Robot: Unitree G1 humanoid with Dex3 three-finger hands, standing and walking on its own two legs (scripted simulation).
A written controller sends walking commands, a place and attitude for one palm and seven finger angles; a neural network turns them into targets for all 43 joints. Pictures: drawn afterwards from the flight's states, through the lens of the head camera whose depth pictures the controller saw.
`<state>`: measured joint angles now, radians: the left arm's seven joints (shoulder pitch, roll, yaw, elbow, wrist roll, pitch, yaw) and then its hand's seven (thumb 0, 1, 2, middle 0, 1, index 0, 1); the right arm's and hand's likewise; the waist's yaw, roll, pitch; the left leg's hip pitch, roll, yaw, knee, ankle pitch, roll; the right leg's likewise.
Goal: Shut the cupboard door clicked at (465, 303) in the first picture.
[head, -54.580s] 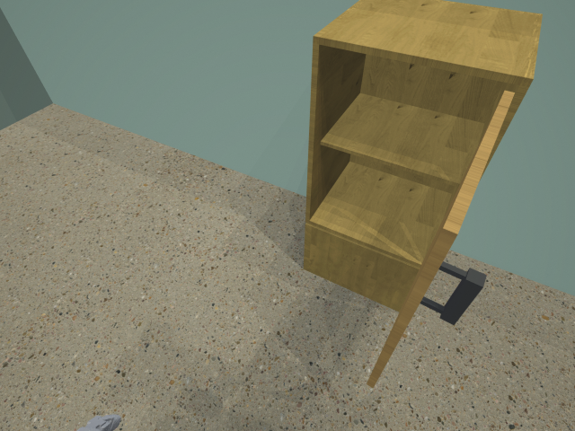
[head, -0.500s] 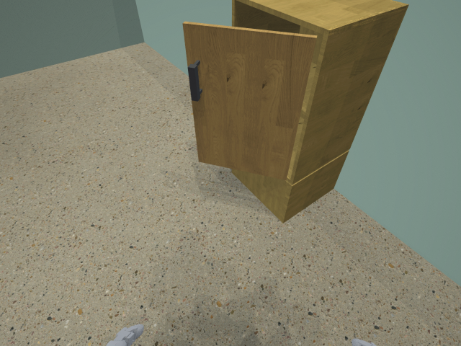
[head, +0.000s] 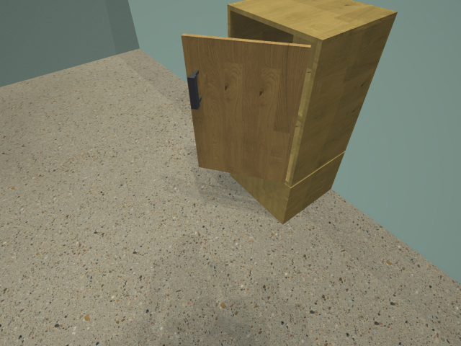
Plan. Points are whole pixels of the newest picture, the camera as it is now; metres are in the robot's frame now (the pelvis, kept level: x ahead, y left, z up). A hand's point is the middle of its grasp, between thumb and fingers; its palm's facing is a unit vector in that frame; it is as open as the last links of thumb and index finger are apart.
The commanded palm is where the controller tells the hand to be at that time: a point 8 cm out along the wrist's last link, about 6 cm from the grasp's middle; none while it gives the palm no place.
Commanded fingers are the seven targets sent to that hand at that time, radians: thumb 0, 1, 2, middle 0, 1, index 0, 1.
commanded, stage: let the arm hang, fingers relaxed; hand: left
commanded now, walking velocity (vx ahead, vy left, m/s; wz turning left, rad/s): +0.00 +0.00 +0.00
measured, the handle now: (195, 89) +0.92 +0.18 -0.02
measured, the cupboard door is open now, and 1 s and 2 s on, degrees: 37 37 37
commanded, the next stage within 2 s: look to check the result in 0.36 s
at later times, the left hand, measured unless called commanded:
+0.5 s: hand out of the picture -0.04 +0.17 -0.18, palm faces +0.03 -0.99 -0.16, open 7.4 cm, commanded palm none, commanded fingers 0.00 0.90 0.90 -0.20 -0.30 -0.20 -0.30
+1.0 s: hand out of the picture -0.03 +0.17 -0.18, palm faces +0.01 -0.98 -0.18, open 7.4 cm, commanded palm none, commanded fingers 0.00 0.90 0.90 -0.20 -0.30 -0.20 -0.30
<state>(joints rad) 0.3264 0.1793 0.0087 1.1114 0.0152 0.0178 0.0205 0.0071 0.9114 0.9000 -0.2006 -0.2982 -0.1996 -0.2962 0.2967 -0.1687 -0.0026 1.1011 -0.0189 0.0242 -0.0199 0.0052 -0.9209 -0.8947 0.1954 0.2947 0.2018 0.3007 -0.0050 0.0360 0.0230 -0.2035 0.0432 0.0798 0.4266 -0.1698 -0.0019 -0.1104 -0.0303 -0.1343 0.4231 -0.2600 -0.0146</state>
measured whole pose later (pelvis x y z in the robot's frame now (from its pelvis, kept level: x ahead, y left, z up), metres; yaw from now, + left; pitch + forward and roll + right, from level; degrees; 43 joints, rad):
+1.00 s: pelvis -0.01 +0.01 +0.00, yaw -2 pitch -3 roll +0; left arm 0.33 0.12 0.01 1.14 0.02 0.00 0.03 0.01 0.91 0.90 -0.20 -0.30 -0.20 -0.30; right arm 0.31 -0.13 -0.01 1.13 -0.02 0.01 -0.02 0.00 -0.91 -0.89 0.19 0.29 0.20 0.30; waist -0.01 0.01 0.03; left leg -0.21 0.03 0.12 0.41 -0.16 0.02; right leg -0.14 -0.05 -0.10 0.44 -0.25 0.00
